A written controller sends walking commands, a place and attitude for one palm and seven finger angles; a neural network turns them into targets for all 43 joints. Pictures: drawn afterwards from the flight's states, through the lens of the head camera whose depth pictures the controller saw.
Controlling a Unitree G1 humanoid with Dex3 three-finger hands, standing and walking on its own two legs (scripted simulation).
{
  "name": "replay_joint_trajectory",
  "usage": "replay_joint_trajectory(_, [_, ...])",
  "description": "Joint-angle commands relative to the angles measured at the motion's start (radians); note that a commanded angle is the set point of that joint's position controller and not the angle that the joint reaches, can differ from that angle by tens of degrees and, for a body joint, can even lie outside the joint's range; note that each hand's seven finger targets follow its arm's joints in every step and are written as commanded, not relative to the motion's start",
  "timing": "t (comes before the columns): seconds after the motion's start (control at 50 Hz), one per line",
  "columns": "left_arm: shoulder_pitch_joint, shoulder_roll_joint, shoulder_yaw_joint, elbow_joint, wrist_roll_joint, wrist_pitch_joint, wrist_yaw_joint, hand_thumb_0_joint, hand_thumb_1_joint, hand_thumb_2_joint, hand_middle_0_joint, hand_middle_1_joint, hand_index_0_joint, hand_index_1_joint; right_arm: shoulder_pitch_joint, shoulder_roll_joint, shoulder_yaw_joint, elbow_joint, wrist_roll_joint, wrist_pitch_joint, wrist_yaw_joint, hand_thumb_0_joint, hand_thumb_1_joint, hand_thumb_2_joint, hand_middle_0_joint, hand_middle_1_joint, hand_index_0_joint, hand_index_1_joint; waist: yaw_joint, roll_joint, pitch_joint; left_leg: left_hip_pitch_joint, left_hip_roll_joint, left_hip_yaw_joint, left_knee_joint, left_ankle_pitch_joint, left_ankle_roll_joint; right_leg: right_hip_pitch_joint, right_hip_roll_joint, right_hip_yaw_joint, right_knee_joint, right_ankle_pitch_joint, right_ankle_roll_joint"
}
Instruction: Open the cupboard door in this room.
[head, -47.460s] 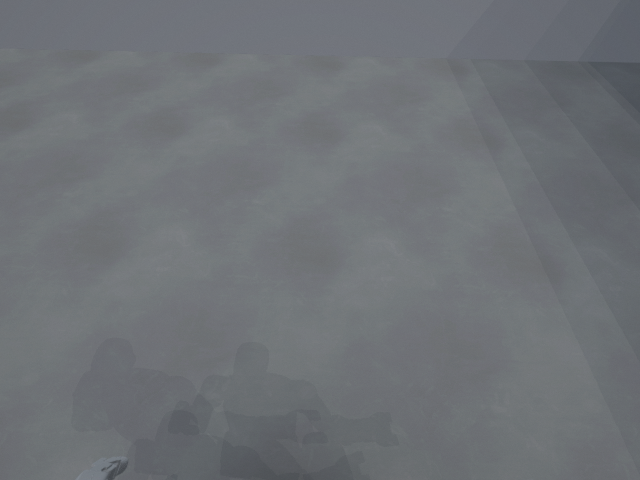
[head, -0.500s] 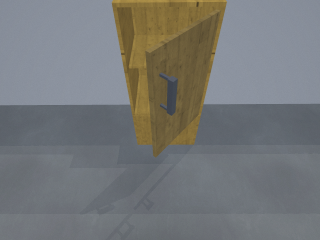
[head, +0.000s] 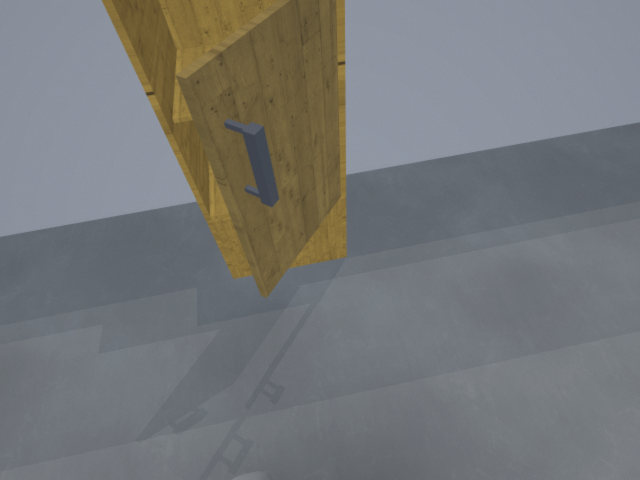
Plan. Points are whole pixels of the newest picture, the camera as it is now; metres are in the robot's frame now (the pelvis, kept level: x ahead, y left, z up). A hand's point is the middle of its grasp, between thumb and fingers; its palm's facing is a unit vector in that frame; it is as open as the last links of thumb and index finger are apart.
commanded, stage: walk to a spot facing it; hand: left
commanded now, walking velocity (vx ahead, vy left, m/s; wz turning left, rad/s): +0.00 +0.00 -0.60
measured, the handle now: (252, 164) +0.56 +0.16 +0.04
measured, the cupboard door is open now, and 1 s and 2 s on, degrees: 49 49 49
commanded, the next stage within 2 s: none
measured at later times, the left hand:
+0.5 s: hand (198, 479) +0.13 +0.20 -0.16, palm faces -0.22 -0.95 -0.23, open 7.4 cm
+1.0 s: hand (279, 420) +0.21 +0.10 -0.16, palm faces -0.56 -0.80 -0.21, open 7.4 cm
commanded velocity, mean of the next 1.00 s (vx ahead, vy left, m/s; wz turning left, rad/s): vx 0.03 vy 0.00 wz -0.60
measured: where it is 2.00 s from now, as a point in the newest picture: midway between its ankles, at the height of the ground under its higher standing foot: outside the picture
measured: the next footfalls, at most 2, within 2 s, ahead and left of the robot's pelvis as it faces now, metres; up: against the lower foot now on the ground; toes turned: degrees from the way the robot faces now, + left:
left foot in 0.42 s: +0.08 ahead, +0.14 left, +0.00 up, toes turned -17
right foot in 0.68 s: +0.00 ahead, -0.15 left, +0.00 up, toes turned -26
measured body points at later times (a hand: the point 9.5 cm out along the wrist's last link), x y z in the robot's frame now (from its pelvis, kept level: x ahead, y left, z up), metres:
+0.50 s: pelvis +0.01 +0.01 +0.01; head +0.07 +0.01 +0.46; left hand +0.14 +0.25 -0.14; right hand +0.05 -0.26 -0.12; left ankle +0.04 +0.15 -0.72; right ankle -0.03 -0.09 -0.67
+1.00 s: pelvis +0.02 -0.01 +0.01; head +0.07 -0.03 +0.45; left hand +0.24 +0.14 -0.14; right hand -0.09 -0.26 -0.12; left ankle +0.09 +0.09 -0.72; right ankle -0.05 -0.11 -0.68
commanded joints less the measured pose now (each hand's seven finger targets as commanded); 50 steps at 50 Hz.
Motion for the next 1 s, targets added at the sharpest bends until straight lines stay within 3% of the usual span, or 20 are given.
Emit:
replay_joint_trajectory(0.0, [0.100, 0.203, 0.045, -0.043, 0.004, -0.012, 0.033, 0.000, 0.900, 0.900, -0.200, -0.300, -0.200, -0.300, -0.105, -0.095, -0.027, -0.131, 0.016, -0.009, -0.004, 0.000, -0.900, -0.900, 0.200, 0.300, 0.200, 0.300, 0.031, -0.264, -0.076, -0.295, -0.047, -0.179, 0.445, -0.144, 0.002, 0.182, -0.289, 0.490, -0.305, 0.466, -0.196])
replay_joint_trajectory(0.06, [0.061, 0.171, 0.035, -0.071, 0.003, -0.019, 0.042, 0.000, 0.900, 0.900, -0.200, -0.300, -0.200, -0.300, -0.091, -0.071, -0.016, -0.124, 0.017, -0.013, -0.001, 0.000, -0.900, -0.900, 0.200, 0.300, 0.200, 0.300, 0.005, -0.149, -0.151, -0.237, -0.047, -0.170, 0.397, -0.057, -0.015, 0.224, -0.229, 0.379, -0.245, 0.605, -0.170])
replay_joint_trajectory(0.22, [0.112, 0.194, 0.043, -0.082, 0.010, -0.015, 0.038, 0.000, 0.900, 0.900, -0.200, -0.300, -0.200, -0.300, -0.147, -0.067, -0.014, -0.173, 0.030, -0.019, -0.004, 0.000, -0.900, -0.900, 0.200, 0.300, 0.200, 0.300, 0.029, -0.155, -0.163, -0.171, -0.100, -0.176, 0.170, -0.059, -0.013, 0.257, -0.200, 0.466, -0.236, 0.666, -0.168])
replay_joint_trajectory(0.32, [0.047, 0.188, 0.043, -0.109, 0.005, -0.007, 0.033, 0.000, 0.900, 0.900, -0.200, -0.300, -0.200, -0.300, -0.060, -0.070, -0.012, -0.168, 0.036, -0.031, -0.012, 0.000, -0.900, -0.900, 0.200, 0.300, 0.200, 0.300, -0.025, -0.175, -0.177, 0.032, -0.111, -0.200, -0.130, 0.054, 0.004, 0.134, -0.143, 0.483, -0.184, 0.603, -0.107])
replay_joint_trajectory(0.34, [0.016, 0.173, 0.039, -0.121, -0.002, -0.005, 0.031, 0.000, 0.900, 0.900, -0.200, -0.300, -0.200, -0.300, -0.003, -0.090, -0.014, -0.153, 0.034, -0.038, -0.017, 0.000, -0.900, -0.900, 0.200, 0.300, 0.200, 0.300, -0.057, -0.144, -0.192, 0.185, -0.080, -0.210, -0.269, 0.152, 0.014, 0.022, -0.101, 0.444, -0.143, 0.499, -0.062])
replay_joint_trajectory(0.38, [0.019, 0.100, 0.020, -0.168, -0.011, -0.010, 0.007, 0.000, 0.900, 0.900, -0.200, -0.300, -0.200, -0.300, 0.042, -0.237, -0.036, -0.164, 0.006, -0.049, -0.025, 0.000, -0.900, -0.900, 0.200, 0.300, 0.200, 0.300, -0.057, 0.291, -0.176, 0.358, 0.350, -0.608, -0.439, 0.375, 0.204, -0.304, 0.090, 0.134, 0.200, -0.270, 0.060])
replay_joint_trajectory(0.4, [-0.003, 0.137, 0.027, -0.186, 0.000, -0.014, -0.003, 0.000, 0.900, 0.900, -0.200, -0.300, -0.200, -0.300, 0.033, -0.241, -0.032, -0.186, -0.001, -0.041, -0.029, 0.000, -0.900, -0.900, 0.200, 0.300, 0.200, 0.300, -0.057, 0.146, -0.124, 0.203, 0.405, -0.601, -0.418, 0.393, 0.279, -0.282, 0.029, 0.095, 0.383, -0.293, 0.080])
replay_joint_trajectory(0.44, [-0.009, 0.127, 0.031, -0.156, 0.009, -0.006, -0.012, 0.000, 0.900, 0.900, -0.200, -0.300, -0.200, -0.300, 0.002, -0.186, -0.015, -0.185, -0.008, -0.048, -0.022, 0.000, -0.900, -0.900, 0.200, 0.300, 0.200, 0.300, -0.023, 0.180, -0.126, 0.172, 0.277, -0.435, -0.355, 0.605, 0.236, -0.285, 0.001, 0.085, 0.531, -0.211, 0.094])
replay_joint_trajectory(0.5, [-0.025, 0.090, 0.012, -0.166, -0.003, 0.005, -0.032, 0.000, 0.900, 0.900, -0.200, -0.300, -0.200, -0.300, -0.021, -0.174, -0.013, -0.195, -0.011, -0.045, -0.019, 0.000, -0.900, -0.900, 0.200, 0.300, 0.200, 0.300, -0.012, 0.187, -0.140, 0.172, 0.169, -0.198, -0.295, 0.651, 0.160, -0.188, -0.024, 0.001, 0.340, -0.169, 0.095])
replay_joint_trajectory(0.56, [-0.033, 0.084, 0.004, -0.163, -0.003, -0.001, -0.038, 0.000, 0.900, 0.900, -0.200, -0.300, -0.200, -0.300, 0.026, -0.210, -0.029, -0.179, -0.008, -0.036, -0.011, 0.000, -0.900, -0.900, 0.200, 0.300, 0.200, 0.300, -0.032, 0.173, -0.144, 0.149, 0.169, -0.159, -0.236, 0.594, 0.130, -0.047, 0.014, -0.079, 0.103, -0.109, 0.077])
replay_joint_trajectory(0.6, [0.036, 0.107, 0.012, -0.140, -0.005, -0.005, -0.036, 0.000, 0.900, 0.900, -0.200, -0.300, -0.200, -0.300, 0.013, -0.219, -0.035, -0.181, 0.001, -0.029, -0.005, 0.000, -0.900, -0.900, 0.200, 0.300, 0.200, 0.300, 0.006, 0.143, -0.143, 0.061, 0.147, -0.125, -0.145, 0.459, 0.084, 0.112, 0.024, -0.096, -0.081, 0.068, 0.060])
replay_joint_trajectory(0.62, [0.102, 0.163, 0.024, -0.122, -0.001, -0.012, -0.028, 0.000, 0.900, 0.900, -0.200, -0.300, -0.200, -0.300, -0.001, -0.196, -0.033, -0.193, 0.008, -0.026, 0.003, 0.000, -0.900, -0.900, 0.200, 0.300, 0.200, 0.300, 0.038, 0.037, -0.155, -0.045, 0.102, -0.082, -0.011, 0.307, 0.033, 0.244, -0.045, 0.004, -0.194, 0.207, 0.025])
replay_joint_trajectory(0.64, [0.140, 0.294, 0.048, -0.110, 0.011, -0.021, -0.008, 0.000, 0.900, 0.900, -0.200, -0.300, -0.200, -0.300, -0.012, -0.107, -0.016, -0.227, 0.021, -0.026, 0.010, 0.000, -0.900, -0.900, 0.200, 0.300, 0.200, 0.300, 0.051, -0.326, -0.166, -0.286, -0.047, 0.020, 0.236, -0.119, -0.033, 0.361, -0.332, 0.435, -0.300, 0.426, -0.093])
replay_joint_trajectory(0.66, [0.196, 0.329, 0.050, -0.103, -0.003, -0.018, 0.006, 0.000, 0.900, 0.900, -0.200, -0.300, -0.200, -0.300, -0.065, -0.129, -0.011, -0.246, 0.022, -0.019, 0.005, 0.000, -0.900, -0.900, 0.200, 0.300, 0.200, 0.300, 0.109, -0.331, -0.180, -0.288, -0.042, -0.128, 0.394, -0.280, -0.021, 0.278, -0.425, 0.518, -0.323, 0.451, -0.195])
replay_joint_trajectory(0.7, [0.050, 0.260, 0.040, -0.134, 0.007, -0.003, 0.019, 0.000, 0.900, 0.900, -0.200, -0.300, -0.200, -0.300, -0.054, -0.132, -0.018, -0.212, 0.023, -0.015, 0.005, 0.000, -0.900, -0.900, 0.200, 0.300, 0.200, 0.300, 0.033, -0.336, -0.131, -0.284, -0.023, -0.173, 0.457, -0.160, -0.012, 0.146, -0.293, 0.447, -0.318, 0.186, -0.177])
replay_joint_trajectory(0.78, [0.002, 0.226, 0.031, -0.142, 0.012, -0.006, 0.028, 0.000, 0.900, 0.900, -0.200, -0.300, -0.200, -0.300, -0.008, -0.076, -0.004, -0.169, 0.026, -0.026, 0.007, 0.000, -0.900, -0.900, 0.200, 0.300, 0.200, 0.300, -0.004, -0.189, -0.169, -0.116, -0.059, -0.126, 0.171, -0.103, -0.019, 0.114, -0.233, 0.359, -0.221, 0.492, -0.160])
replay_joint_trajectory(0.86, [-0.057, 0.194, 0.022, -0.149, -0.005, 0.004, 0.020, 0.000, 0.900, 0.900, -0.200, -0.300, -0.200, -0.300, 0.141, -0.097, -0.004, -0.119, 0.026, -0.042, -0.004, 0.000, -0.900, -0.900, 0.200, 0.300, 0.200, 0.300, -0.074, -0.129, -0.182, 0.172, -0.063, -0.124, -0.249, 0.151, -0.003, -0.041, -0.132, 0.306, -0.130, 0.344, -0.049])
replay_joint_trajectory(0.9, [-0.052, 0.107, 0.001, -0.193, -0.013, 0.007, 0.001, 0.000, 0.900, 0.900, -0.200, -0.300, -0.200, -0.300, 0.166, -0.258, -0.029, -0.140, -0.003, -0.053, -0.014, 0.000, -0.900, -0.900, 0.200, 0.300, 0.200, 0.300, -0.076, 0.288, -0.147, 0.239, 0.375, -0.579, -0.463, 0.275, 0.194, -0.297, 0.053, 0.046, 0.272, -0.285, 0.068])
replay_joint_trajectory(0.92, [-0.073, 0.136, 0.006, -0.196, 0.000, 0.004, -0.005, 0.000, 0.900, 0.900, -0.200, -0.300, -0.200, -0.300, 0.153, -0.250, -0.022, -0.150, -0.008, -0.055, -0.011, 0.000, -0.900, -0.900, 0.200, 0.300, 0.200, 0.300, -0.077, 0.177, -0.135, 0.167, 0.406, -0.592, -0.447, 0.215, 0.248, -0.282, -0.008, 0.094, 0.413, -0.273, 0.068])
replay_joint_trajectory(0.98, [-0.109, 0.092, 0.008, -0.177, 0.004, 0.001, -0.038, 0.000, 0.900, 0.900, -0.200, -0.300, -0.200, -0.300, 0.082, -0.194, -0.010, -0.157, -0.011, -0.061, -0.006, 0.000, -0.900, -0.900, 0.200, 0.300, 0.200, 0.300, -0.036, 0.147, -0.080, 0.164, 0.242, -0.300, -0.423, 0.228, 0.168, -0.307, -0.056, 0.021, 0.446, -0.133, 0.085])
